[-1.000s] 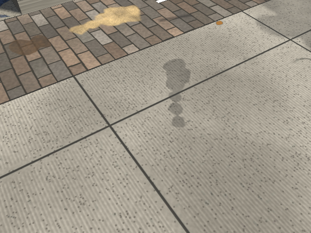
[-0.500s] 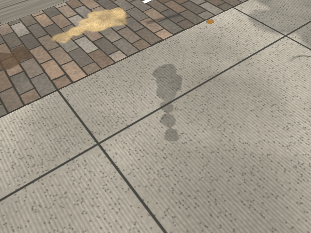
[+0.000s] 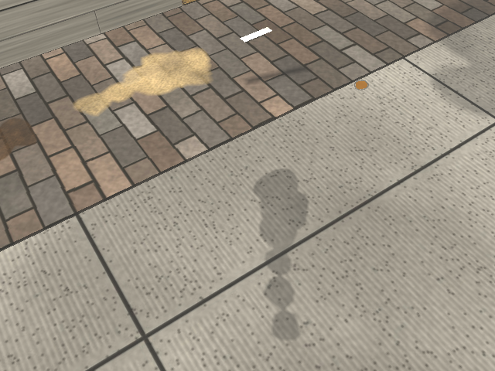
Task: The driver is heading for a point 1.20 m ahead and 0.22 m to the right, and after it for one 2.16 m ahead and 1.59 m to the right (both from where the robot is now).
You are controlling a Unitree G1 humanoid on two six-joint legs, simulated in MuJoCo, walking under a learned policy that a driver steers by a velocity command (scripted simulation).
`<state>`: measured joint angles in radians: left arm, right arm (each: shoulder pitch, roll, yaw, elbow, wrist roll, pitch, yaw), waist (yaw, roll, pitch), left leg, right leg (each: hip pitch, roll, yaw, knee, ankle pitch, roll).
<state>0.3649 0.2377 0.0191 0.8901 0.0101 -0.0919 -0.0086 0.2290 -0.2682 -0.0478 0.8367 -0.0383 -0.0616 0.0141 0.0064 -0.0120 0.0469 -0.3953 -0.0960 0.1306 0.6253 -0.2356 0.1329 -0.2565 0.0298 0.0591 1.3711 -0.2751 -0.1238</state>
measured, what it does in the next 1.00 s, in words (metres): walks ahead: right foot, then left foot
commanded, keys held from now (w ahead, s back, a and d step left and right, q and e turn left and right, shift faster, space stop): w+shift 0.66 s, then w+e+shift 0.22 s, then e+shift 0.12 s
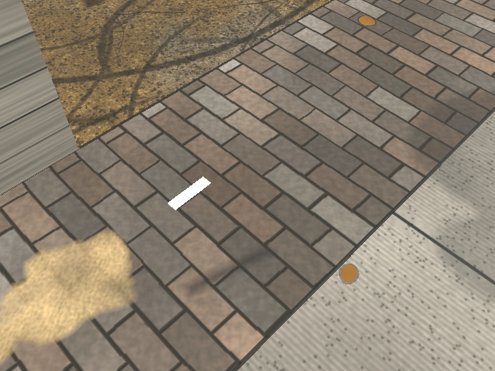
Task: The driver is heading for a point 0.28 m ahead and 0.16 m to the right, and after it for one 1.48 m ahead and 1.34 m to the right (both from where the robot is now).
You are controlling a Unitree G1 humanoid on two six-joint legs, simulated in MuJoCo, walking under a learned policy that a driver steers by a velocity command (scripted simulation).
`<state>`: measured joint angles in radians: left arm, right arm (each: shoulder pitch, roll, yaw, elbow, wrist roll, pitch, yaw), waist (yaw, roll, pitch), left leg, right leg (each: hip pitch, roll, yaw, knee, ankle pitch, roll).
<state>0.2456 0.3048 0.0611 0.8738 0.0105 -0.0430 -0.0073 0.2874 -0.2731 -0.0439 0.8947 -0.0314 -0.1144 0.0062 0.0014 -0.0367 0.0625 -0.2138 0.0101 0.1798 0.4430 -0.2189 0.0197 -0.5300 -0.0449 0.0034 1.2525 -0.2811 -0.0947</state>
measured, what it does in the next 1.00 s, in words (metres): walks ahead, turning right: right foot, then left foot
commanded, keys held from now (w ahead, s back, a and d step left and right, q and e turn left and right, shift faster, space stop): e+shift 0.28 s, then w+e+shift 0.72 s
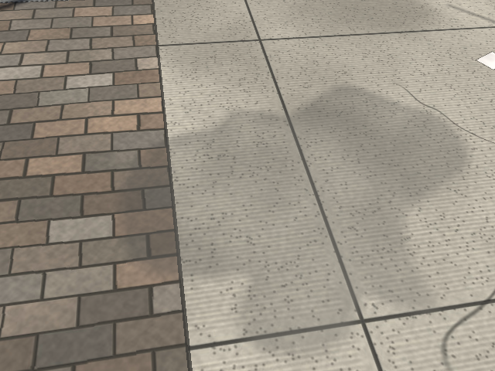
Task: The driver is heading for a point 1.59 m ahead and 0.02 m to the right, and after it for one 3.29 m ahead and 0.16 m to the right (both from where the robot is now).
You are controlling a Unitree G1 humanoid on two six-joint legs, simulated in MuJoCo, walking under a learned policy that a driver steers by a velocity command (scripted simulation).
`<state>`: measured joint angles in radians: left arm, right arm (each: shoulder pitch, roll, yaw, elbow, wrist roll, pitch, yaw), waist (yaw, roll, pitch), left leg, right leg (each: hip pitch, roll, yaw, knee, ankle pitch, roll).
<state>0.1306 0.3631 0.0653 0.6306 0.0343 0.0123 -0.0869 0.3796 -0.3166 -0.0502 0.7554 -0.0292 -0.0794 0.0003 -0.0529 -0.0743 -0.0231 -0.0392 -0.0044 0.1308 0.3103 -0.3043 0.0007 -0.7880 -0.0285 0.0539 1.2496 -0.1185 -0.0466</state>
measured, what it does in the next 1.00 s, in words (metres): walks ahead: right foot, then left foot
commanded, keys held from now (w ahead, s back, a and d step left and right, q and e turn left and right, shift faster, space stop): w+shift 0.58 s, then w+q+shift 0.42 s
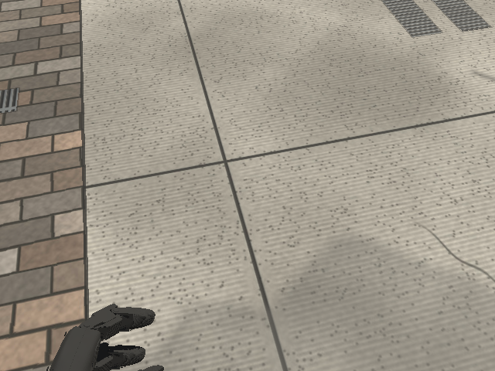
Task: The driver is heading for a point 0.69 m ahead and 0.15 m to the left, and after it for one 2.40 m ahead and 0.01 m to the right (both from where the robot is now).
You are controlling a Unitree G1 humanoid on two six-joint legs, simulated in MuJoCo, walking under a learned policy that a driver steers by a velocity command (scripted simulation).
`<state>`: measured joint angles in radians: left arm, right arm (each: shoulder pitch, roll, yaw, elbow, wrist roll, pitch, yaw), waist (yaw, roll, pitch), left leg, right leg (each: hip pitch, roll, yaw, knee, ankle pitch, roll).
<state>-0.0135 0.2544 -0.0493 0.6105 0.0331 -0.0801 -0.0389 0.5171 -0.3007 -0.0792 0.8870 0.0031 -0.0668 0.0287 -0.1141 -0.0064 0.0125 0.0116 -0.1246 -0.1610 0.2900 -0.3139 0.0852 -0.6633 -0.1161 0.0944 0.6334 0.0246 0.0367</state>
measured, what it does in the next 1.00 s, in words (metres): walks ahead, turning left: right foot, then left foot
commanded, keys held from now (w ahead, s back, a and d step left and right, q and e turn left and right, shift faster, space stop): w+q+shift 0.54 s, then w+e+shift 0.46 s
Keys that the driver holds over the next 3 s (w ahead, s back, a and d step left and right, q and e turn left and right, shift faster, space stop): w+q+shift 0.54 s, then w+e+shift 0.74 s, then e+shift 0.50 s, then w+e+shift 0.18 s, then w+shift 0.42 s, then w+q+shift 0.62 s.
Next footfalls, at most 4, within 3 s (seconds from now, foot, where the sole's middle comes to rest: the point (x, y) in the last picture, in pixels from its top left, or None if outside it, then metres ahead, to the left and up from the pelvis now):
0.08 right None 0.29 -0.18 -0.78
0.52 left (198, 324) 0.63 0.11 -0.78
0.98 right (157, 204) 1.07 0.23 -0.77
1.40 left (87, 133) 1.45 0.50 -0.78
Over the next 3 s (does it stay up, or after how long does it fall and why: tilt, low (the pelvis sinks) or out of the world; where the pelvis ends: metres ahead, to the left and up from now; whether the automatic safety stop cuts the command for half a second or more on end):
stays up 2.11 -0.04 -0.04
